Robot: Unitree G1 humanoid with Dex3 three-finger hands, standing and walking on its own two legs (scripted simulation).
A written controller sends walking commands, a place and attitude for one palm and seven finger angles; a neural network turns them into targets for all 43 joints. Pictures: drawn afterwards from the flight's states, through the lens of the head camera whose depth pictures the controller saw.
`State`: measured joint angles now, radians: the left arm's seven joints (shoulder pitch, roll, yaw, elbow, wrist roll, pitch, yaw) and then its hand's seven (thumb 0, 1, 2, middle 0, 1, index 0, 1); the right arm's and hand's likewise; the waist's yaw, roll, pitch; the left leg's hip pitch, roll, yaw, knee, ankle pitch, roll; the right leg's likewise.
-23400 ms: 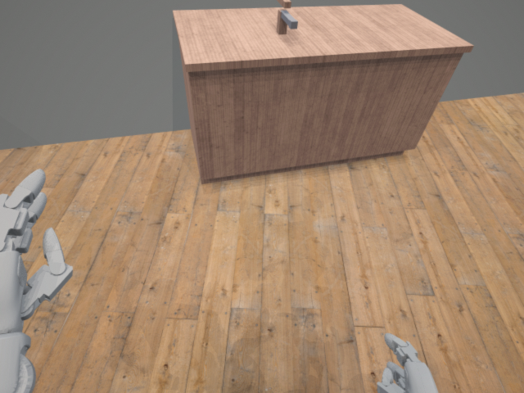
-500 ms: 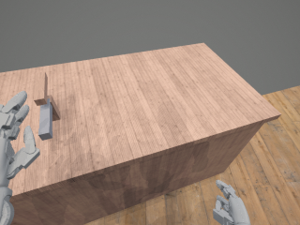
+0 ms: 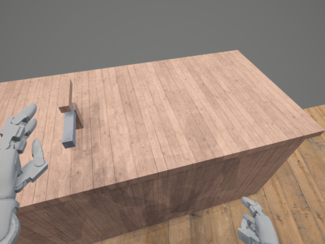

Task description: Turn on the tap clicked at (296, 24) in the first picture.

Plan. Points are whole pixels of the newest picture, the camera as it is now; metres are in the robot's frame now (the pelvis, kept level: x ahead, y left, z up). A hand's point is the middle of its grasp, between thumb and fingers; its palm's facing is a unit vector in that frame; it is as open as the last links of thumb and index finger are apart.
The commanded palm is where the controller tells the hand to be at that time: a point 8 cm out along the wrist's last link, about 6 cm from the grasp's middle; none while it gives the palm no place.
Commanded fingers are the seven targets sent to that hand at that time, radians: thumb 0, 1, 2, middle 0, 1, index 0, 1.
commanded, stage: come to a stop and stand still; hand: left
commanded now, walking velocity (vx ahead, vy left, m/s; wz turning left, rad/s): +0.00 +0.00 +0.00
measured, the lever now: (68, 141) +0.36 +0.31 +0.02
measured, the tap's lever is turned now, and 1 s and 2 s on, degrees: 0 0 0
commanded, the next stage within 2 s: look again from close up in 1.40 s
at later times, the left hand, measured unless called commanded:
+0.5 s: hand (10, 146) +0.24 +0.32 +0.17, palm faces +0.40 -0.84 -0.36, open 7.4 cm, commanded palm +0.17 +0.34 +0.17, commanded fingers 0.00 0.90 0.90 -0.20 -0.30 -0.20 -0.30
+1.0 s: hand (32, 144) +0.25 +0.29 +0.16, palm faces +0.35 -0.86 -0.37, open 7.4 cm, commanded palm +0.19 +0.32 +0.17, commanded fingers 0.00 0.90 0.90 -0.20 -0.30 -0.20 -0.30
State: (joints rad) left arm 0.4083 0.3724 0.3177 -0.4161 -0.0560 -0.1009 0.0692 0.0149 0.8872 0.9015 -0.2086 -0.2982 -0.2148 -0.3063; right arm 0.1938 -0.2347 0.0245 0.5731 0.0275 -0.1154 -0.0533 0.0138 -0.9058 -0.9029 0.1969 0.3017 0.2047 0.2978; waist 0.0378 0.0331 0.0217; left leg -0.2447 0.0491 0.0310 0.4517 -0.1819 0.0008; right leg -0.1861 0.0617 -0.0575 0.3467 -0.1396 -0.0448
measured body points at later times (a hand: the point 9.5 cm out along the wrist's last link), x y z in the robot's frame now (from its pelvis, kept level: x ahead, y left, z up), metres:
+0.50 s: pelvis +0.01 +0.07 -0.01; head +0.03 +0.10 +0.44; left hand +0.21 +0.36 +0.19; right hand +0.16 -0.14 -0.09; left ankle +0.04 +0.12 -0.74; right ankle +0.03 -0.09 -0.74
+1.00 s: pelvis +0.03 +0.04 +0.00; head +0.04 +0.06 +0.45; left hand +0.23 +0.33 +0.18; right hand +0.21 -0.18 -0.07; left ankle +0.04 +0.12 -0.74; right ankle +0.03 -0.09 -0.74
